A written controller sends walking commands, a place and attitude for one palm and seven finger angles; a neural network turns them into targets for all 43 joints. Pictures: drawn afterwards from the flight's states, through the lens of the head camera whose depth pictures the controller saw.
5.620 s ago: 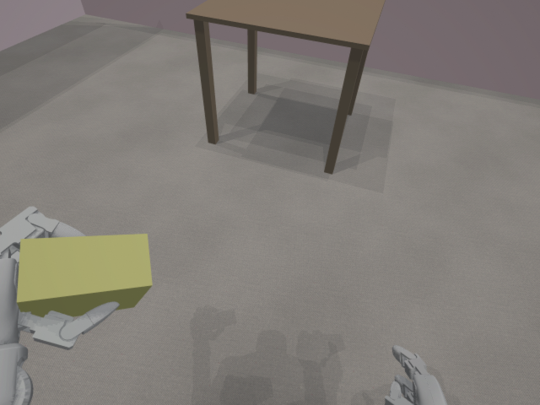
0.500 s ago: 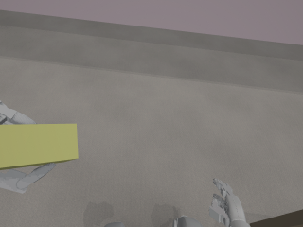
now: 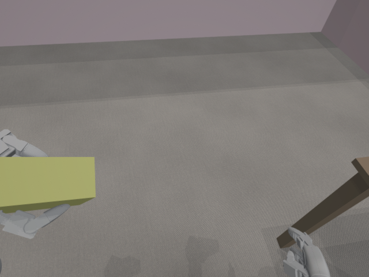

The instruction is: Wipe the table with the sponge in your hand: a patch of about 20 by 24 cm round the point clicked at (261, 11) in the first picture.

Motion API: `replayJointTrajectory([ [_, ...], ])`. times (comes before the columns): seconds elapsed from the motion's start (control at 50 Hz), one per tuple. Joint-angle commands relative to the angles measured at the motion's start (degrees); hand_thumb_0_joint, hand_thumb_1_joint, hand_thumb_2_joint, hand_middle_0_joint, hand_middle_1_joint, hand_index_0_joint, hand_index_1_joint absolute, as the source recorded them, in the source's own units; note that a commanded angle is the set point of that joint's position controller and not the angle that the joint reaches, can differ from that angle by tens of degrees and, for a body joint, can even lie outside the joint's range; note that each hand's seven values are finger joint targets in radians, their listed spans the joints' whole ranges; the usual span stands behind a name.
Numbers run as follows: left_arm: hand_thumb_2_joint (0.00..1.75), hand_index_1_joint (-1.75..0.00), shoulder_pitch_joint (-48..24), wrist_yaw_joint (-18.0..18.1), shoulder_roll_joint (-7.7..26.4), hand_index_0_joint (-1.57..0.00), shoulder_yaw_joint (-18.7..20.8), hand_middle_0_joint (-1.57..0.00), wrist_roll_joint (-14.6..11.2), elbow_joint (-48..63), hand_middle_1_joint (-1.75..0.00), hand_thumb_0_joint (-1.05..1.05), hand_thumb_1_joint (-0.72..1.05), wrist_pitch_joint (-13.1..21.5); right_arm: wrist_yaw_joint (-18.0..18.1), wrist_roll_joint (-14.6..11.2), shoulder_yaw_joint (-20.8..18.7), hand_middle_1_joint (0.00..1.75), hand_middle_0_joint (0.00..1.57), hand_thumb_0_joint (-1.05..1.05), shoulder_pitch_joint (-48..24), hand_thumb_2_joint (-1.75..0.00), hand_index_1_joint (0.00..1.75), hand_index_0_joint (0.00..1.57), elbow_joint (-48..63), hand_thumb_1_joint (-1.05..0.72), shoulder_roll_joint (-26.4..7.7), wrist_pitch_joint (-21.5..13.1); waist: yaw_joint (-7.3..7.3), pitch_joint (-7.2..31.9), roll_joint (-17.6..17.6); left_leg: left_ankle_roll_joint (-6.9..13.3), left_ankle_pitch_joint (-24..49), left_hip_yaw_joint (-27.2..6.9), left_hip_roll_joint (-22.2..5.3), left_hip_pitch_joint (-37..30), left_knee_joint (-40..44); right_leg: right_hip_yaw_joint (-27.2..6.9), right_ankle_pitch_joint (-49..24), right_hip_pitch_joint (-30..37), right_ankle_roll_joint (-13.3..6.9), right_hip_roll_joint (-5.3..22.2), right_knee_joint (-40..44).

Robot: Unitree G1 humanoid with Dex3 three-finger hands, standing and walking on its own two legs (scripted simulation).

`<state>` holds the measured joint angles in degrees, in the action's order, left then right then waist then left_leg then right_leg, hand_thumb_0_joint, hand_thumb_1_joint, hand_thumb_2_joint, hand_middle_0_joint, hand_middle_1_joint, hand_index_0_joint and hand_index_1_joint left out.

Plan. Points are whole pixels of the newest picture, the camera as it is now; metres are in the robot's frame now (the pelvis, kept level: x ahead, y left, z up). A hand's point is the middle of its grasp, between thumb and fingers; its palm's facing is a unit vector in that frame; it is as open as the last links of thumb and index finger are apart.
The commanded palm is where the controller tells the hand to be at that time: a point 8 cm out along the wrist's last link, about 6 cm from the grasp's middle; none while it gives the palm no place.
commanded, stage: turn to face it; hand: left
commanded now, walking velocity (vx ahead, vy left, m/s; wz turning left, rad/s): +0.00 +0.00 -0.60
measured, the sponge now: (59, 184) +0.22 +0.21 +0.16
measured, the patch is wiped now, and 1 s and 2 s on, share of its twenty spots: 0.00 0.00 0.00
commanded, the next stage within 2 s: none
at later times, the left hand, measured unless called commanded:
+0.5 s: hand (134, 201) +0.20 +0.09 +0.17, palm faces +0.03 -0.85 -0.53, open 10.1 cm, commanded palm +0.16 +0.17 +0.18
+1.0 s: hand (175, 240) +0.15 +0.03 +0.17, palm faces -0.12 -0.89 -0.45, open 10.1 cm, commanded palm +0.13 +0.08 +0.18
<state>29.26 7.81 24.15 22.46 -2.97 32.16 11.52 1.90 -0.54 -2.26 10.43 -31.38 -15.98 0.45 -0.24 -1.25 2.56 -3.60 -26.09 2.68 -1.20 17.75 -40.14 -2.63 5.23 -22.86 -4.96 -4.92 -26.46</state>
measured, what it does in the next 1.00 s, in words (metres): walks backwards, turning right: left foot, then right foot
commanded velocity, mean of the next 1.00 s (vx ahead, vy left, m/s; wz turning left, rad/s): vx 0.00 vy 0.00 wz -0.60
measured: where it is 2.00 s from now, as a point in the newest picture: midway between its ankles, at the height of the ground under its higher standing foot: outside the picture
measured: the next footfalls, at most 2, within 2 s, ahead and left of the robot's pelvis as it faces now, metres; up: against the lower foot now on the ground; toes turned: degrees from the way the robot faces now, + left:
left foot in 0.04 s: +0.01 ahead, +0.14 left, +0.00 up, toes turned +2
right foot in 0.36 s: -0.01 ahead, -0.15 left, +0.00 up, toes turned -21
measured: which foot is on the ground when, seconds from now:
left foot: up 0.00-0.02, down 0.04-0.36, up 0.38-0.76, down 0.78-1.00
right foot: down 0.00-0.06, up 0.08-0.34, down 0.36-0.80, up 0.82-1.00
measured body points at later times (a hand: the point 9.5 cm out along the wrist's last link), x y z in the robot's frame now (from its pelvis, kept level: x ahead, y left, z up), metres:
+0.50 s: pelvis -0.09 -0.05 -0.01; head -0.03 -0.09 +0.43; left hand +0.20 +0.14 +0.19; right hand +0.01 -0.31 -0.12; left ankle -0.06 +0.11 -0.66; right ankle -0.05 -0.13 -0.73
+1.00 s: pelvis -0.16 -0.05 +0.00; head -0.14 -0.07 +0.45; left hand +0.15 +0.08 +0.19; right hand -0.12 -0.31 -0.09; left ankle -0.08 +0.09 -0.73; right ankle -0.19 -0.15 -0.71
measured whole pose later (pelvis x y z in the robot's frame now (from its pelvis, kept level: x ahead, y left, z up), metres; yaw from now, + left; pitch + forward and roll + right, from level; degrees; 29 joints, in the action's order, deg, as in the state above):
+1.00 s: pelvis -0.16 -0.05 +0.00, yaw -36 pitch -1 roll -1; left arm 25.6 7.8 20.7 20.1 -1.1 29.6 9.3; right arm 0.0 -1.0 1.6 11.8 -29.1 -8.8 -1.2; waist -3.9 -4.9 -1.9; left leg -4.7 -17.7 10.3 -10.8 11.6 -31.9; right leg 4.7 23.1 -23.8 3.4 0.5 -46.8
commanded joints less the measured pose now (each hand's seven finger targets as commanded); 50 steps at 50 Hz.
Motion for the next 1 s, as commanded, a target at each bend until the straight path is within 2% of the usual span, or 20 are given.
replayJointTrajectory([
  [0.0, 1.30, -1.60, -3.57, 1.38, 7.36, -1.20, 5.95, -1.20, 0.03, 11.36, -1.60, 0.00, 0.10, 2.94, -0.43, -0.42, -0.27, 0.30, 0.20, 0.00, -3.00, -0.90, 0.30, 0.20, 9.25, -0.90, -2.93, -1.71, -0.94, 12.67, 0.05, 2.12, 6.48, -0.02, -3.01, -10.60, 18.20, -17.01, 5.56, 6.38, 0.71, 12.75, 4.81],
  [0.04, 1.30, -1.60, -6.17, 0.68, 7.29, -1.20, 5.80, -1.20, 0.54, 13.38, -1.60, 0.00, 0.10, 3.57, -0.01, -0.18, -1.33, 0.30, 0.20, 0.00, -4.23, -0.90, 0.30, 0.20, 10.71, -0.90, -5.25, -1.92, -1.39, 8.06, -14.85, 8.51, 12.45, -12.64, -18.13, -15.23, 23.02, -8.19, 16.49, -7.38, 5.19, 3.15, -10.22],
  [0.06, 1.30, -1.60, -8.15, 0.88, 9.96, -1.20, 7.64, -1.20, 1.50, 15.47, -1.60, 0.00, 0.10, 4.00, 0.39, -0.02, -0.78, 0.30, 0.20, 0.00, -5.14, -0.90, 0.30, 0.20, 10.08, -0.90, -3.21, -2.61, -2.47, 7.98, -22.98, 11.48, 14.86, -14.85, -24.85, -11.04, 25.69, -2.09, 22.96, -9.78, 6.52, 3.06, -26.83],
  [0.08, 1.30, -1.60, -8.49, 0.94, 8.00, -1.20, 5.52, -1.20, 2.10, 14.75, -1.60, 0.00, 0.10, 3.74, 0.44, 0.43, -0.62, 0.30, 0.20, 0.00, -4.70, -0.90, 0.30, 0.20, 10.10, -0.90, -2.06, -3.06, -1.31, 4.29, -19.34, 12.71, 20.46, -15.00, -25.79, -5.40, 24.71, -0.15, 22.37, -9.04, 7.16, 4.36, -36.05],
  [0.14, 1.30, -1.60, -9.03, 0.39, 3.71, -1.20, 0.32, -1.20, 2.28, 12.48, -1.60, 0.00, 0.10, 2.54, -0.75, -0.55, -1.19, 0.30, 0.20, 0.00, -2.29, -0.90, 0.30, 0.20, 8.75, -0.90, -3.64, -4.04, -0.94, 0.86, -16.84, 8.60, 33.56, 0.49, -20.15, -6.91, 19.43, 5.11, 19.72, -8.61, 8.25, 6.26, -32.08],
  [0.3, 1.30, -1.60, -8.99, 0.17, 7.08, -1.20, 3.98, -1.20, 1.52, 8.67, -1.60, 0.00, 0.10, 1.77, -1.81, -0.36, -0.59, 0.30, 0.20, 0.00, -0.81, -0.90, 0.30, 0.20, 8.85, -0.90, -3.67, -5.73, -0.58, 4.11, -16.54, 3.51, 33.40, 6.41, -18.56, -5.65, 6.27, 11.95, 8.78, 12.16, 7.98, 4.20, -2.42],
  [0.32, 1.30, -1.60, -8.87, 0.30, 8.02, -1.20, 4.84, -1.20, 1.65, 9.02, -1.60, 0.00, 0.10, 1.94, -2.11, -0.78, -0.56, 0.30, 0.20, 0.00, -0.47, -0.90, 0.30, 0.20, 8.87, -0.90, -2.99, -5.55, -0.65, 6.12, -10.08, 2.02, 27.43, 7.51, -16.18, -2.01, -2.12, 7.87, 0.74, 17.81, 6.05, 7.93, 1.37],
  [0.34, 1.30, -1.60, -7.45, 0.89, 11.13, -1.20, 7.59, -1.20, 1.65, 9.32, -1.60, 0.00, 0.10, 2.58, -1.96, -0.86, 0.05, 0.30, 0.20, 0.00, -1.27, -0.90, 0.30, 0.20, 9.59, -0.90, -0.83, -5.44, -1.19, 8.11, 4.53, -0.32, 6.68, 8.71, -9.70, 8.12, -14.75, -5.59, -23.57, 25.51, 1.04, 17.17, 1.81],
  [0.36, 1.30, -1.60, -3.10, 1.32, 11.54, -1.20, 9.79, -1.20, 0.43, 7.02, -1.60, 0.00, 0.10, 1.94, -1.86, -1.03, -0.18, 0.30, 0.20, 0.00, -3.20, -0.90, 0.30, 0.20, 10.50, -0.90, -1.37, -5.01, -1.99, 11.10, 13.89, -1.90, -10.10, 2.72, -4.17, 16.02, -25.10, -20.07, -36.17, 24.48, -3.46, 23.97, 2.27],
  [0.38, 1.30, -1.60, -1.64, 1.40, 12.43, -1.20, 10.67, -1.20, -0.55, 10.85, -1.60, 0.00, 0.10, 1.72, -1.94, -1.05, -0.40, 0.30, 0.20, 0.00, -4.44, -0.90, 0.30, 0.20, 9.99, -0.90, -0.93, -4.01, -1.94, 12.66, 11.05, -1.66, -7.85, -3.85, -5.61, 15.30, -29.55, -20.22, -29.86, 23.10, -3.82, 25.09, 2.77],
  [0.42, 1.30, -1.60, 3.22, 1.71, 11.45, -1.20, 12.45, -1.20, -1.15, 13.15, -1.60, 0.00, 0.10, 2.33, -2.00, -0.36, 1.37, 0.30, 0.20, 0.00, -6.04, -0.90, 0.30, 0.20, 8.82, -0.90, 1.03, -1.95, -1.23, 12.66, 2.77, -2.21, -2.17, -4.54, -5.59, 16.99, -32.36, -15.37, -22.48, 22.51, -4.74, 21.64, 0.87],
  [0.46, 1.30, -1.60, 3.06, 1.86, 10.26, -1.20, 11.92, -1.20, -1.28, 14.34, -1.60, 0.00, 0.10, 2.61, -1.90, -0.19, 1.35, 0.30, 0.20, 0.00, -6.81, -0.90, 0.30, 0.20, 8.12, -0.90, 0.84, -0.66, -0.69, 13.06, 0.85, -2.48, 0.02, -3.25, -5.25, 13.73, -26.95, -11.97, -17.35, 19.03, -4.10, 19.82, 2.53],
  [0.62, 1.30, -1.60, 0.20, 2.37, 7.91, -1.20, 7.67, -1.20, -0.80, 10.37, -1.60, 0.00, 0.10, 1.10, -0.60, -0.22, -0.24, 0.30, 0.20, 0.00, -6.13, -0.90, 0.30, 0.20, 8.81, -0.90, -2.18, 0.27, -2.22, 9.69, 4.67, -0.60, -1.20, -0.89, -1.26, 2.70, -5.30, -20.33, 9.47, 7.78, -4.54, 17.88, 10.60],
  [0.72, 1.30, -1.60, -4.66, 1.67, 7.48, -1.20, 4.98, -1.20, 0.24, 11.77, -1.60, 0.00, 0.10, 1.42, -0.77, -0.16, -0.39, 0.30, 0.20, 0.00, -3.32, -0.90, 0.30, 0.20, 9.00, -0.90, -2.91, 0.76, -0.99, 10.11, 1.79, 2.14, 1.48, 0.78, -1.41, -10.39, 14.72, -19.73, 14.65, 2.32, 0.41, 13.45, 9.67],
  [0.74, 1.30, -1.60, -6.48, 1.29, 7.21, -1.20, 4.45, -1.20, 0.32, 12.89, -1.60, 0.00, 0.10, 2.01, -0.59, 0.06, -0.78, 0.30, 0.20, 0.00, -2.95, -0.90, 0.30, 0.20, 9.32, -0.90, -3.65, 0.45, -0.63, 8.74, -1.83, 4.28, 0.17, -2.08, -5.32, -14.04, 19.42, -18.05, 17.05, -2.72, 2.37, 10.32, 6.02],
  [0.78, 1.30, -1.60, -8.05, 0.90, 8.80, -1.20, 6.11, -1.20, 1.33, 14.79, -1.60, 0.00, 0.10, 3.02, -0.04, 0.35, -0.57, 0.30, 0.20, 0.00, -5.59, -0.90, 0.30, 0.20, 10.19, -0.90, -3.56, -0.46, -1.78, 5.00, -22.28, 11.59, 1.85, -15.20, -23.33, -11.57, 27.88, -3.36, 20.83, -11.65, 6.27, 2.19, -22.12],
  [0.8, 1.30, -1.60, -9.61, 0.96, 8.64, -1.20, 5.56, -1.20, 2.42, 14.97, -1.60, 0.00, 0.10, 2.64, 0.02, 0.21, -0.47, 0.30, 0.20, 0.00, -6.01, -0.90, 0.30, 0.20, 10.64, -0.90, -1.79, -1.08, -1.51, 2.45, -21.00, 13.16, 0.29, -14.70, -26.41, -0.28, 29.55, -0.13, 20.50, -6.97, 7.17, 3.48, -37.76],
  [0.84, 1.30, -1.60, -8.10, 0.47, 5.28, -1.20, 3.01, -1.20, 2.02, 11.33, -1.60, 0.00, 0.10, 2.06, -0.69, -0.49, -0.89, 0.30, 0.20, 0.00, -4.82, -0.90, 0.30, 0.20, 10.14, -0.90, -2.36, -1.83, -1.43, -1.79, -17.09, 11.89, 9.70, -4.24, -22.84, 0.66, 25.06, 1.63, 20.35, -9.57, 8.03, 6.16, -41.98],
  [0.92, 1.30, -1.60, -10.53, 0.89, 4.06, -1.20, 0.52, -1.20, 1.64, 11.19, -1.60, 0.00, 0.10, 1.99, -1.44, -0.77, -0.86, 0.30, 0.20, 0.00, -1.19, -0.90, 0.30, 0.20, 9.23, -0.90, -3.67, -4.35, -0.13, 0.35, -17.67, 6.98, 31.63, 3.20, -20.11, -6.77, 18.27, 8.42, 19.58, -2.24, 8.70, 5.66, -20.06],
  [0.98, 1.30, -1.60, -10.96, 0.83, 5.66, -1.20, 2.07, -1.20, 1.64, 9.62, -1.60, 0.00, 0.10, 1.44, -1.62, -0.60, -0.85, 0.30, 0.20, 0.00, -0.93, -0.90, 0.30, 0.20, 9.29, -0.90, -3.88, -5.46, -0.27, 3.14, -17.34, 4.40, 34.83, 5.79, -18.85, -9.25, 10.20, 11.82, 13.42, 6.17, 8.46, 3.37, -6.31],
])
